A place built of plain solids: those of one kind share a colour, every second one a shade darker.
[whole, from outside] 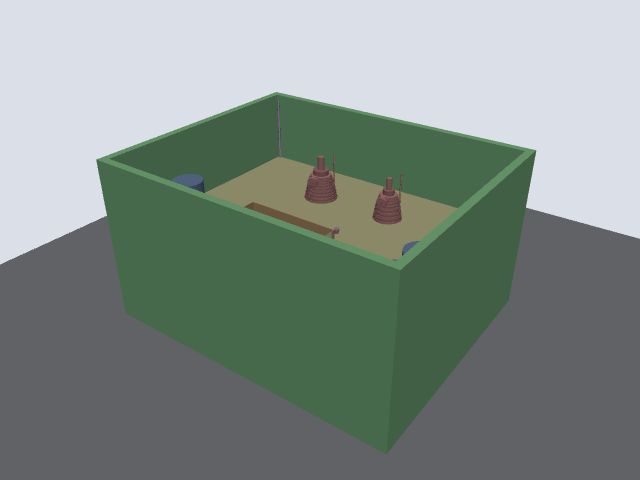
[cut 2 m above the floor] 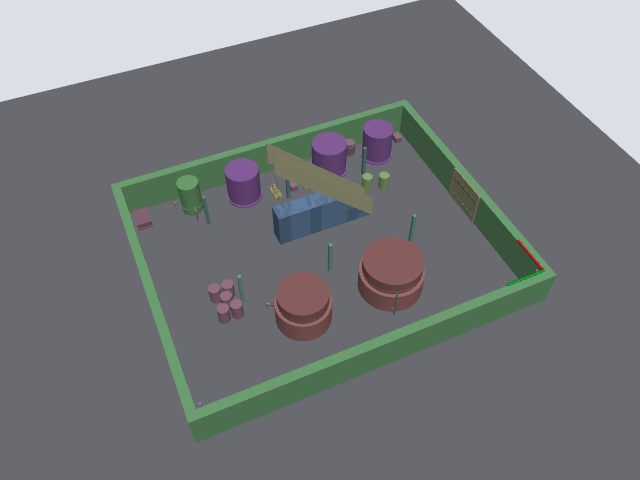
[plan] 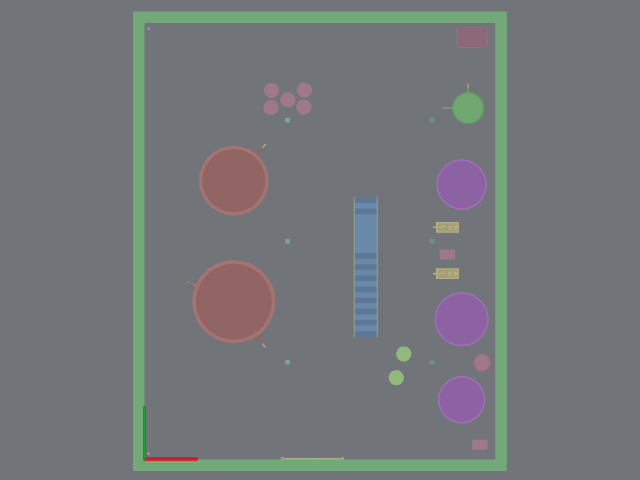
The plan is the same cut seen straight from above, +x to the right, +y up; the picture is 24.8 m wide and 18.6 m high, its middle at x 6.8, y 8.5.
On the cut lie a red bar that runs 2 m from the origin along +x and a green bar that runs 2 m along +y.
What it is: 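The still house of a malt distillery; one whitewashed hall 13.6 x 16.9 m, 9.7 m high, 2 copper pot stills in a row, an operating floor 5.36 m up, one steep steel stair free in the room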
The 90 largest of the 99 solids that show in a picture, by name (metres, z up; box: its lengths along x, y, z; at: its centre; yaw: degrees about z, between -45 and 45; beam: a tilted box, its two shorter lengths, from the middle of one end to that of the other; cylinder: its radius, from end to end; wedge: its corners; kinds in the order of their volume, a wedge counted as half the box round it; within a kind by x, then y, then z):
{
 "wall_1": {"box": [0.45, 17.81, 9.8], "at": [-0.23, 8.46, 4.85]},
 "wall_2": {"box": [14.49, 0.45, 9.8], "at": [6.79, -0.23, 4.85]},
 "wall_3": {"box": [14.49, 0.45, 9.8], "at": [6.79, 17.14, 4.85]},
 "wall_4": {"box": [0.45, 17.81, 9.8], "at": [13.81, 8.46, 4.85]},
 "still_1": {"cylinder": 1.61, "from": [3.46, 6.11, -0.05], "to": [3.46, 6.11, 1.21]},
 "still_2": {"cylinder": 1.43, "from": [3.46, 6.11, 1.21], "to": [3.46, 6.11, 1.37]},
 "still_3": {"cylinder": 1.48, "from": [3.46, 6.11, 1.37], "to": [3.46, 6.11, 1.5]},
 "still_4": {"cylinder": 1.47, "from": [3.46, 6.11, 1.5], "to": [3.46, 6.11, 4.01]},
 "still_5": {"cylinder": 0.99, "from": [3.46, 6.11, 5.36], "to": [3.46, 6.11, 5.47]},
 "still_6": {"cylinder": 0.97, "from": [3.46, 6.11, 5.47], "to": [3.46, 6.11, 5.58]},
 "still_7": {"cylinder": 0.95, "from": [3.46, 6.11, 5.58], "to": [3.46, 6.11, 5.69]},
 "still_8": {"cylinder": 0.92, "from": [3.46, 6.11, 5.69], "to": [3.46, 6.11, 5.81]},
 "still_9": {"cylinder": 0.9, "from": [3.46, 6.11, 5.81], "to": [3.46, 6.11, 5.91]},
 "still_10": {"cylinder": 0.88, "from": [3.46, 6.11, 5.91], "to": [3.46, 6.11, 6.01]},
 "still_11": {"cylinder": 0.85, "from": [3.46, 6.11, 6.01], "to": [3.46, 6.11, 6.12]},
 "still_12": {"cylinder": 0.83, "from": [3.46, 6.11, 6.12], "to": [3.46, 6.11, 6.21]},
 "still_13": {"cylinder": 0.62, "from": [3.46, 6.11, 6.8], "to": [3.46, 6.11, 6.86]},
 "still_14": {"cylinder": 0.47, "from": [3.46, 6.11, 6.86], "to": [3.46, 6.11, 7.16]},
 "still_15": {"cylinder": 0.19, "from": [3.46, 6.11, 7.16], "to": [3.46, 6.11, 7.96]},
 "still_16": {"cylinder": 1.35, "from": [3.46, 10.8, -0.05], "to": [3.46, 10.8, 1.26]},
 "still_17": {"cylinder": 1.2, "from": [3.46, 10.8, 1.26], "to": [3.46, 10.8, 1.44]},
 "still_18": {"cylinder": 1.23, "from": [3.46, 10.8, 1.5], "to": [3.46, 10.8, 4.01]},
 "still_19": {"cylinder": 0.83, "from": [3.46, 10.8, 5.36], "to": [3.46, 10.8, 5.48]},
 "still_20": {"cylinder": 0.8, "from": [3.46, 10.8, 5.48], "to": [3.46, 10.8, 5.62]},
 "still_21": {"cylinder": 0.78, "from": [3.46, 10.8, 5.62], "to": [3.46, 10.8, 5.75]},
 "still_22": {"cylinder": 0.76, "from": [3.46, 10.8, 5.75], "to": [3.46, 10.8, 5.88]},
 "still_23": {"cylinder": 0.74, "from": [3.46, 10.8, 5.88], "to": [3.46, 10.8, 6.01]},
 "still_24": {"cylinder": 0.71, "from": [3.46, 10.8, 6.01], "to": [3.46, 10.8, 6.13]},
 "still_25": {"cylinder": 0.69, "from": [3.46, 10.8, 6.13], "to": [3.46, 10.8, 6.25]},
 "still_26": {"cylinder": 0.33, "from": [3.46, 10.8, 6.86], "to": [3.46, 10.8, 7.16]},
 "still_27": {"box": [0.5, 0.54, 0.33], "at": [4.01, 10.8, 6.61]},
 "still_28": {"box": [0.63, 0.54, 0.33], "at": [4.07, 6.11, 6.61]},
 "upper_floor_1": {"box": [8.0, 16.93, 0.3], "at": [3.99, 8.46, 5.21]},
 "stair_steps_1": {"box": [0.93, 0.65, 0.26], "at": [8.57, 5.07, 0.08]},
 "stair_steps_2": {"box": [0.93, 0.65, 0.46], "at": [8.57, 5.29, 0.18]},
 "stair_steps_3": {"box": [0.93, 0.65, 0.67], "at": [8.57, 5.51, 0.28]},
 "stair_steps_4": {"box": [0.93, 0.65, 0.87], "at": [8.57, 5.72, 0.39]},
 "stair_steps_5": {"box": [0.93, 0.65, 1.08], "at": [8.57, 5.94, 0.49]},
 "stair_steps_6": {"box": [0.93, 0.65, 1.29], "at": [8.57, 6.15, 0.59]},
 "stair_steps_7": {"box": [0.93, 0.65, 1.49], "at": [8.57, 6.37, 0.7]},
 "stair_steps_8": {"box": [0.93, 0.65, 1.7], "at": [8.57, 6.59, 0.8]},
 "stair_steps_9": {"box": [0.93, 0.65, 1.9], "at": [8.57, 6.8, 0.9]},
 "stair_steps_10": {"box": [0.93, 0.65, 2.11], "at": [8.57, 7.02, 1.0]},
 "stair_steps_11": {"box": [0.93, 0.65, 2.32], "at": [8.57, 7.23, 1.11]},
 "stair_steps_12": {"box": [0.93, 0.65, 2.52], "at": [8.57, 7.45, 1.21]},
 "stair_steps_13": {"box": [0.93, 0.65, 2.73], "at": [8.57, 7.67, 1.31]},
 "stair_steps_14": {"box": [0.93, 0.65, 2.93], "at": [8.57, 7.88, 1.42]},
 "stair_steps_15": {"box": [0.93, 0.65, 3.14], "at": [8.57, 8.1, 1.52]},
 "stair_steps_16": {"box": [0.93, 0.65, 3.35], "at": [8.57, 8.31, 1.62]},
 "stair_steps_17": {"box": [0.93, 0.65, 3.76], "at": [8.57, 8.75, 1.83]},
 "stair_steps_18": {"box": [0.93, 0.65, 4.17], "at": [8.57, 9.18, 2.04]},
 "stair_steps_19": {"box": [0.93, 0.65, 4.38], "at": [8.57, 9.39, 2.14]},
 "stair_steps_20": {"box": [0.93, 0.65, 4.58], "at": [8.57, 9.61, 2.24]},
 "stair_steps_21": {"box": [0.93, 0.65, 4.79], "at": [8.57, 9.83, 2.34]},
 "stair_steps_22": {"box": [0.93, 0.42, 4.99], "at": [8.57, 9.93, 2.45]},
 "stair_steps_23": {"box": [0.93, 0.22, 5.2], "at": [8.57, 10.04, 2.55]},
 "receiver_1": {"cylinder": 0.92, "from": [12.29, 2.31, -0.05], "to": [12.29, 2.31, 0.14]},
 "receiver_2": {"cylinder": 0.86, "from": [12.29, 2.31, 0.14], "to": [12.29, 2.31, 2.2]},
 "receiver_3": {"cylinder": 1.05, "from": [12.29, 5.43, -0.05], "to": [12.29, 5.43, 0.14]},
 "receiver_4": {"cylinder": 0.99, "from": [12.29, 5.43, 0.14], "to": [12.29, 5.43, 2.18]},
 "receiver_5": {"cylinder": 0.98, "from": [12.29, 10.65, -0.05], "to": [12.29, 10.65, 0.14]},
 "receiver_6": {"cylinder": 0.92, "from": [12.29, 10.65, 0.14], "to": [12.29, 10.65, 2.31]},
 "charger_1": {"cylinder": 0.92, "from": [8.78, 15.71, 5.5], "to": [8.78, 15.71, 7.43]},
 "charger_2": {"cylinder": 0.88, "from": [9.59, 1.2, 5.5], "to": [9.59, 1.2, 7.39]},
 "condenser_1": {"cylinder": 0.57, "from": [12.54, 13.61, -0.05], "to": [12.54, 13.61, 0.45]},
 "condenser_2": {"cylinder": 0.58, "from": [12.54, 13.61, 0.5], "to": [12.54, 13.61, 3.76]},
 "piece_1": {"cylinder": 0.29, "from": [4.9, 13.64, -0.05], "to": [4.9, 13.64, 0.88]},
 "piece_2": {"cylinder": 0.29, "from": [4.92, 14.3, -0.05], "to": [4.92, 14.3, 0.88]},
 "piece_3": {"cylinder": 0.29, "from": [5.55, 13.93, -0.05], "to": [5.55, 13.93, 0.88]},
 "piece_4": {"cylinder": 0.29, "from": [6.17, 13.65, -0.05], "to": [6.17, 13.65, 0.88]},
 "piece_5": {"cylinder": 0.29, "from": [6.2, 14.31, -0.05], "to": [6.2, 14.31, 0.88]},
 "piece_6": {"box": [0.59, 0.39, 0.41], "at": [11.73, 7.94, 0.15]},
 "piece_7": {"box": [1.16, 0.77, 0.28], "at": [12.7, 16.36, 0.29]},
 "piece_8": {"box": [0.59, 0.39, 0.41], "at": [12.99, 0.56, 0.15]},
 "piece_9": {"cylinder": 0.35, "from": [13.08, 3.75, 0.24], "to": [13.08, 3.75, 0.64]},
 "stair_rail_1": {"wedge": [[8.11, 4.75, -0.05], [8.11, 4.75, 1.18], [8.11, 10.17, 5.12], [8.11, 10.17, 6.35], [8.15, 4.75, -0.05], [8.15, 4.75, 1.18], [8.15, 10.17, 5.12], [8.15, 10.17, 6.35]]},
 "stair_rail_2": {"wedge": [[9.0, 4.75, -0.05], [9.0, 4.75, 1.18], [9.0, 10.17, 5.12], [9.0, 10.17, 6.35], [9.04, 4.75, -0.05], [9.04, 4.75, 1.18], [9.04, 10.17, 5.12], [9.04, 10.17, 6.35]]},
 "column_1": {"box": [0.18, 0.18, 4.75], "at": [5.54, 3.77, 2.32]},
 "column_2": {"box": [0.18, 0.18, 4.75], "at": [5.54, 8.46, 2.32]},
 "column_3": {"box": [0.18, 0.18, 4.75], "at": [5.54, 13.14, 2.32]},
 "column_4": {"box": [0.18, 0.18, 4.75], "at": [11.14, 3.77, 2.32]},
 "column_5": {"box": [0.18, 0.18, 4.75], "at": [11.14, 8.46, 2.32]},
 "column_6": {"box": [0.18, 0.18, 4.75], "at": [11.14, 13.14, 2.32]},
 "foot_1": {"cylinder": 0.29, "from": [9.76, 3.17, -0.05], "to": [9.76, 3.17, 0.88]},
 "foot_2": {"cylinder": 0.29, "from": [10.05, 4.09, -0.05], "to": [10.05, 4.09, 0.88]},
 "loading_door_leaves_1": {"box": [2.2, 0.07, 2.75], "at": [6.51, 0.01, 1.32]},
 "well_rail_1": {"box": [0.04, 5.64, 1.05], "at": [7.96, 7.4, 5.83]},
 "pump_1": {"box": [0.9, 0.42, 0.24], "at": [11.74, 7.2, 0.07]},
 "pump_2": {"box": [0.9, 0.42, 0.18], "at": [11.74, 8.99, 0.04]},
 "riser_1": {"cylinder": 0.06, "from": [0.16, 0.22, -0.05], "to": [0.16, 0.22, 9.35]}
}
